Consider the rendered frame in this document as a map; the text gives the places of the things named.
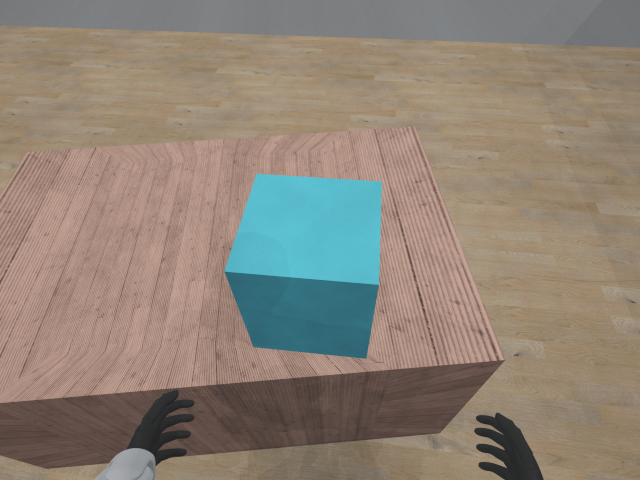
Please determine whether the pedestal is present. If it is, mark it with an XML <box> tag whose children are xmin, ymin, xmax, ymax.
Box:
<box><xmin>0</xmin><ymin>126</ymin><xmax>505</xmax><ymax>469</ymax></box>

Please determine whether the carton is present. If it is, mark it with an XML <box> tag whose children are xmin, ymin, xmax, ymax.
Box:
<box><xmin>224</xmin><ymin>174</ymin><xmax>382</xmax><ymax>359</ymax></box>

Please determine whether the left robot hand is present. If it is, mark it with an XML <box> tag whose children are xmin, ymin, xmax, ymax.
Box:
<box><xmin>126</xmin><ymin>390</ymin><xmax>194</xmax><ymax>466</ymax></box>

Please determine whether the left robot forearm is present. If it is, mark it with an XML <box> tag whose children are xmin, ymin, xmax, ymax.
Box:
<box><xmin>95</xmin><ymin>448</ymin><xmax>156</xmax><ymax>480</ymax></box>

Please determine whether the right robot hand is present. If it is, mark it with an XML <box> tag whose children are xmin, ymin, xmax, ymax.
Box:
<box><xmin>474</xmin><ymin>413</ymin><xmax>544</xmax><ymax>480</ymax></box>

